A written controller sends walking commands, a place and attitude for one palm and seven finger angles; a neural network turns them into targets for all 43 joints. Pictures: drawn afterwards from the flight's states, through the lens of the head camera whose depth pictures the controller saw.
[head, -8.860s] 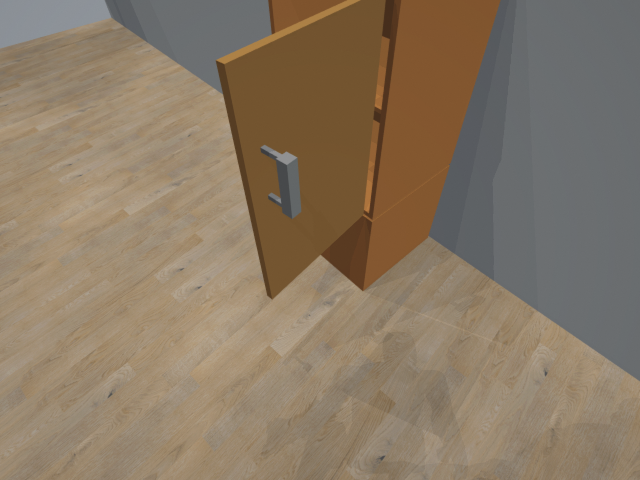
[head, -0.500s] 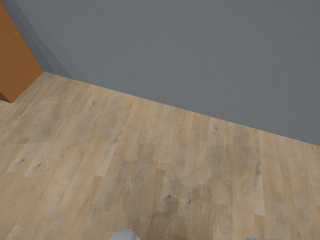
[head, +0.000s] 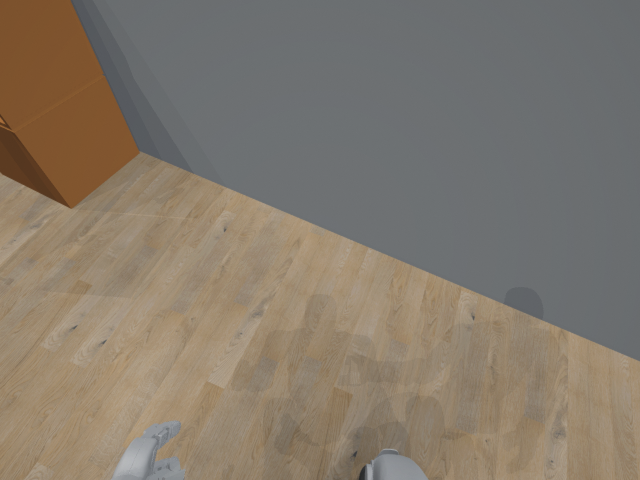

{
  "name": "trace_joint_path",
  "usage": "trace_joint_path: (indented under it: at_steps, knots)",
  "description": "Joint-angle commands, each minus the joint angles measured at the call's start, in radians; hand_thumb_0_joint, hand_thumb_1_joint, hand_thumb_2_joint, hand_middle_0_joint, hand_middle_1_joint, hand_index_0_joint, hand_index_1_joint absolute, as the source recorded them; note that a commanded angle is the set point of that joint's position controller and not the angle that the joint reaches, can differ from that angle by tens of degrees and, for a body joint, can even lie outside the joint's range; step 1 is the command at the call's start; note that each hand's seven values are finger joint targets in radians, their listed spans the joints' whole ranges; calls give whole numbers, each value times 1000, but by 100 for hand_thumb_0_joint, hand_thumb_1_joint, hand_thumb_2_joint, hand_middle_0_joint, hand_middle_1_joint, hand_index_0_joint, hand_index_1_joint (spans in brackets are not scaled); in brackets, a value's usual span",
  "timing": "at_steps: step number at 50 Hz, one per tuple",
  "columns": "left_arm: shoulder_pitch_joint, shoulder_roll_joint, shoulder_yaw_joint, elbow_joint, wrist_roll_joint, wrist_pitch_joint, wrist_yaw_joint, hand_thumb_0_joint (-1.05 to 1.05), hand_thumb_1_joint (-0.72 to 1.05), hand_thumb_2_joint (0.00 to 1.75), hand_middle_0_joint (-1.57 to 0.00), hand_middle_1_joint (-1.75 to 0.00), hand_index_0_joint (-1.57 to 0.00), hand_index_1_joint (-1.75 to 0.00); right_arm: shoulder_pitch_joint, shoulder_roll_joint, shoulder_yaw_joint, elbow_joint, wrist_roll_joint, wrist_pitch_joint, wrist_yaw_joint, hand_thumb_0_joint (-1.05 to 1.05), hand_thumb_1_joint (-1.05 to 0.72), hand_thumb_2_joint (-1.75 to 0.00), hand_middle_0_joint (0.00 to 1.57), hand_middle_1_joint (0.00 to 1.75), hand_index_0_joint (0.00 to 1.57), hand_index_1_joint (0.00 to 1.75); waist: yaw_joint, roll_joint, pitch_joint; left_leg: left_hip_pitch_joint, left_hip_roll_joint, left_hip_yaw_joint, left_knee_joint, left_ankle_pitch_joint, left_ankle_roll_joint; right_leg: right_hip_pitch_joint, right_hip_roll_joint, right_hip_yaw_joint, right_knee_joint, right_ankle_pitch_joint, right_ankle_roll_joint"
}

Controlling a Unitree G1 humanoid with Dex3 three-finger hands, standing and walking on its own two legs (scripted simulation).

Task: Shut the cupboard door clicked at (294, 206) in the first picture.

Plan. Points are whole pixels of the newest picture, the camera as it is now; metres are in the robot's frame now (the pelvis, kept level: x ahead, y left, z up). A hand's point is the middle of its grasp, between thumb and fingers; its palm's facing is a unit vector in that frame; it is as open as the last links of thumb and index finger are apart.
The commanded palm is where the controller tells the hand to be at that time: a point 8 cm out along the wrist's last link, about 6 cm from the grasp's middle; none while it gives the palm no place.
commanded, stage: walk to a spot facing it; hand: left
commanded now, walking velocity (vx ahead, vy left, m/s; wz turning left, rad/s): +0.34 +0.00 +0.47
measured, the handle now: out of the picture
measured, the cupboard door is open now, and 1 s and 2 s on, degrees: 97 97 97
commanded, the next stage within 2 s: turn to face it in 1.58 s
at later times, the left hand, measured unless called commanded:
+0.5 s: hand out of the picture +0.07 +0.15 -0.17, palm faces +0.37 -0.90 -0.22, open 7.3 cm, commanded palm none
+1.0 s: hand (143, 293) +0.43 +0.32 -0.16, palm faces +0.34 -0.93 -0.17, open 7.3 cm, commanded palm none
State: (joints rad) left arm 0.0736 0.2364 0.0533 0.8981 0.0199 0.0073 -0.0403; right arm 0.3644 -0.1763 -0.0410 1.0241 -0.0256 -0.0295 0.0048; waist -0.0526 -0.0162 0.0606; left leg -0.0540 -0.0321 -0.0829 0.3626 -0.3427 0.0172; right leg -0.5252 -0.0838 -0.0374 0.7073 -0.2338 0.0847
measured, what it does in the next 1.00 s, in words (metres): walks ahead, turning left: right foot, then left foot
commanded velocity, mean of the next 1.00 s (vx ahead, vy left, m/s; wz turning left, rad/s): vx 0.37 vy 0.00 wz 0.21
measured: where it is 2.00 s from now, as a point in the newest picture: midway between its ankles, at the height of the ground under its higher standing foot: (251, 285)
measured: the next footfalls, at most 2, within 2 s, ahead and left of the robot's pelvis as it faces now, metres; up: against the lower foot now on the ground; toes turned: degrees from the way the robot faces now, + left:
right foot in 0.06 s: +0.14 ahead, -0.13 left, +0.00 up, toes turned -3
left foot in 0.58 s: +0.31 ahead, +0.15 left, +0.00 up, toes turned +26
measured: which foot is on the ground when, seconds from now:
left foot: down 0.00-0.06, up 0.08-0.56, down 0.58-1.00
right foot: up 0.00-0.04, down 0.06-0.58, up 0.60-1.00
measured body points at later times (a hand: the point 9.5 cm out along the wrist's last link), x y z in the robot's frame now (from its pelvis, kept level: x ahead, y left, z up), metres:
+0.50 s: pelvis +0.19 +0.00 +0.00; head +0.23 +0.01 +0.45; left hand +0.05 +0.20 -0.15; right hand +0.41 -0.18 -0.13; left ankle +0.26 +0.14 -0.71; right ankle +0.10 -0.13 -0.74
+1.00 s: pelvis +0.38 +0.10 +0.01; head +0.40 +0.13 +0.45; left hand +0.41 +0.37 -0.14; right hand +0.40 -0.15 -0.13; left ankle +0.28 +0.13 -0.74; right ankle +0.54 +0.00 -0.68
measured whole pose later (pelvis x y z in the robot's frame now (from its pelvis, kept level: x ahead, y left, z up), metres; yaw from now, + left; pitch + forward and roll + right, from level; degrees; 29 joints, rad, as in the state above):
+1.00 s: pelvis +0.38 +0.10 +0.01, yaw +21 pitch +0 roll +0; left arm 0.09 0.22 0.06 0.99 0.02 0.00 -0.03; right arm 0.43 -0.17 -0.03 1.11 -0.02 -0.07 -0.03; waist -0.04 -0.04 0.04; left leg 0.02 -0.05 0.10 0.25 -0.28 0.08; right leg -0.61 -0.12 -0.06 0.87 -0.09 0.02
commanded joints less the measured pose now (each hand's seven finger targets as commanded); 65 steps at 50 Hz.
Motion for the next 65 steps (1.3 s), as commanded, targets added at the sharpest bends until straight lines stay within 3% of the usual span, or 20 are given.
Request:
trace_joint_path:
  at_steps: [1, 2, 3, 6, 9, 24, 27, 28, 29, 30, 32, 36, 52, 56, 57, 58, 59, 60, 62, 65]
  knots:
    - [133, 119, 38, -38, -3, -60, 10, 0, 90, 90, -20, -30, -20, -30, -53, -196, -49, -60, 11, -23, -18, 0, -90, -90, 20, 30, 20, 30, 123, 79, -102, -238, 154, -113, 186, 384, 84, 510, 33, -8, -224, 92, -36]
    - [304, 222, 64, 9, 8, -71, 24, 0, 90, 90, -20, -30, -20, -30, -51, -144, -40, -75, 23, -31, -6, 0, -90, -90, 20, 30, 20, 30, 194, -148, -217, -457, 54, -13, 445, 146, 29, 806, -188, 221, -286, -1, -99]
    - [385, 283, 76, 27, 6, -64, 32, 0, 90, 90, -20, -30, -20, -30, -24, -110, -37, -98, 27, -28, -14, 0, -90, -90, 20, 30, 20, 30, 195, -333, -285, -577, -27, 63, 734, -282, -4, 845, -440, 505, -407, -48, -179]
    - [181, 127, 40, -12, 1, -67, 42, 0, 90, 90, -20, -30, -20, -30, -118, -121, -47, -82, 7, -4, 6, 0, -90, -90, 20, 30, 20, 30, 101, -167, -43, -595, 127, 30, 925, -32, -9, 432, -349, 332, -513, -240, -164]
    - [162, 45, 19, -4, -1, -88, 43, 0, 90, 90, -20, -30, -20, -30, -95, -72, -36, -61, 0, 23, 21, 0, -90, -90, 20, 30, 20, 30, 51, -147, -41, -550, 148, 63, 867, 85, -35, 365, -273, 58, -509, 59, -134]
    - [362, 89, 0, 148, 9, -100, 49, 0, 90, 90, -20, -30, -20, -30, -368, -47, -3, -145, -1, 13, 49, 0, -90, -90, 20, 30, 20, 30, 78, -132, 25, -473, 72, 231, 320, 84, 18, 574, -287, -183, -414, 588, -170]
    - [322, 115, -1, 151, -2, -93, 41, 0, 90, 90, -20, -30, -20, -30, -120, -112, -23, -76, -11, 0, 31, 0, -90, -90, 20, 30, 20, 30, -51, -100, -87, -31, 0, 277, 194, 116, 64, 387, -235, -258, -62, 690, -127]
    - [313, 84, -6, 121, -6, -91, 31, 0, 90, 90, -20, -30, -20, -30, 37, -214, -50, -45, -18, -3, 17, 0, -90, -90, 20, 30, 20, 30, -120, 55, -192, 215, 166, 43, 143, 99, 122, 175, -158, -273, 212, 372, -80]
    - [312, 29, -15, 75, -11, -91, 23, 0, 90, 90, -20, -30, -20, -30, 129, -313, -72, -28, -15, -11, 1, 0, -90, -90, 20, 30, 20, 30, -124, 271, -269, 375, 431, -398, 11, 203, 236, -96, -11, -206, 541, -289, -40]
    - [234, 65, -9, 53, -10, -86, 34, 0, 90, 90, -20, -30, -20, -30, 115, -316, -73, -20, 6, -5, -14, 0, -90, -90, 20, 30, 20, 30, -113, 122, -251, 335, 472, -423, -45, 288, 263, -164, -24, -38, 667, -294, -68]
    - [192, 32, -6, 66, -5, -79, 37, 0, 90, 90, -20, -30, -20, -30, -29, -230, -51, -59, 7, -23, -25, 0, -90, -90, 20, 30, 20, 30, -31, 27, -108, 68, 416, -273, -69, 330, 218, -167, -88, 6, 696, -162, -62]
    - [293, -22, -2, 127, 9, -38, 25, 0, 90, 90, -20, -30, -20, -30, -81, -115, -13, -39, 10, -52, -27, 0, -90, -90, 20, 30, 20, 30, 60, 135, -33, -115, 273, -8, -147, 365, 136, -34, -87, 18, 513, -25, -45]
    - [-147, -4, -15, -23, -1, -38, 3, 0, 90, 90, -20, -30, -20, -30, 199, -114, 2, 91, -9, -53, -40, 0, -90, -90, 20, 30, 20, 30, -22, 101, 72, 126, 295, 49, -124, 688, 129, -102, -7, -50, 4, 74, -100]
    - [50, 31, -1, 20, -2, -53, 11, 0, 90, 90, -20, -30, -20, -30, 178, -143, -2, 112, -2, -49, -42, 0, -90, -90, 20, 30, 20, 30, 82, 71, -33, 98, 261, 89, 123, 986, 96, 248, 82, -100, -151, 37, -148]
    - [201, 67, 13, 70, 2, -62, 19, 0, 90, 90, -20, -30, -20, -30, 158, -139, -4, 106, 8, -50, -37, 0, -90, -90, 20, 30, 20, 30, 146, 30, -108, -66, 223, 104, 302, 925, 67, 529, 61, -65, -172, 110, -170]
    - [379, 150, 42, 115, 11, -74, 32, 0, 90, 90, -20, -30, -20, -30, 152, -103, -4, 83, 23, -56, -31, 0, -90, -90, 20, 30, 20, 30, 209, -113, -238, -338, 116, 173, 592, 538, 25, 850, -179, 213, -179, 245, -250]
    - [446, 208, 51, 142, -5, -69, 36, 0, 90, 90, -20, -30, -20, -30, 172, -78, -4, 63, 29, -56, -35, 0, -90, -90, 20, 30, 20, 30, 184, -210, -330, -507, 3, 155, 924, -231, -8, 931, -409, 511, -285, 456, -352]
    - [389, 188, 44, 129, -18, -66, 40, 0, 90, 90, -20, -30, -20, -30, 80, -96, -8, 47, 28, -50, -29, 0, -90, -90, 20, 30, 20, 30, 179, -74, -205, -556, 67, 61, 995, -188, 10, 778, -386, 458, -357, 375, -350]
    - [245, 89, 20, 106, -18, -72, 47, 0, 90, 90, -20, -30, -20, -30, -20, -46, -15, 32, 18, -31, -19, 0, -90, -90, 20, 30, 20, 30, 99, -39, -14, -549, 139, 45, 941, -36, 4, 473, -299, 262, -425, 339, -259]
    - [221, 7, -4, 112, -9, -100, 48, 0, 90, 90, -20, -30, -20, -30, 51, 9, -5, 51, 4, 3, -5, 0, -90, -90, 20, 30, 20, 30, 27, -113, -25, -476, 152, 78, 796, 56, -21, 368, -209, 51, -481, 360, -205]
